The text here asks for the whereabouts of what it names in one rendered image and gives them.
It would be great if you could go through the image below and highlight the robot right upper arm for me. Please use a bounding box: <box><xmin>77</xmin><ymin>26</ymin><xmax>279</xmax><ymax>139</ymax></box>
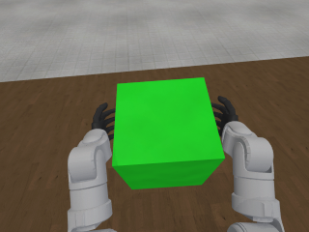
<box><xmin>227</xmin><ymin>222</ymin><xmax>279</xmax><ymax>232</ymax></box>

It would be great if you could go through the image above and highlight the robot left forearm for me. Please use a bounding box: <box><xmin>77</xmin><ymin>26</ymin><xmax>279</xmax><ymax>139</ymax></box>
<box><xmin>67</xmin><ymin>129</ymin><xmax>113</xmax><ymax>232</ymax></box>

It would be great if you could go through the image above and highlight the robot left hand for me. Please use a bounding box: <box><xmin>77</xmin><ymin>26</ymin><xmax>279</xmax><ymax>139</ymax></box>
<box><xmin>91</xmin><ymin>102</ymin><xmax>116</xmax><ymax>141</ymax></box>

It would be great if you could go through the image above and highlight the robot right hand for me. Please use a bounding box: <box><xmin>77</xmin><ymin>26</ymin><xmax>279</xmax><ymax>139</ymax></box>
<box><xmin>211</xmin><ymin>96</ymin><xmax>239</xmax><ymax>138</ymax></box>

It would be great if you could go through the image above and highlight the robot right forearm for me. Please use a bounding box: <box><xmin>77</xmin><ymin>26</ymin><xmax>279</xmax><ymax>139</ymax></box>
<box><xmin>221</xmin><ymin>121</ymin><xmax>285</xmax><ymax>232</ymax></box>

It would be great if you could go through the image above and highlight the carton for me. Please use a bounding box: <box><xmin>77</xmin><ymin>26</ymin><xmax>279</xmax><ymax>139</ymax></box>
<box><xmin>112</xmin><ymin>77</ymin><xmax>225</xmax><ymax>189</ymax></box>

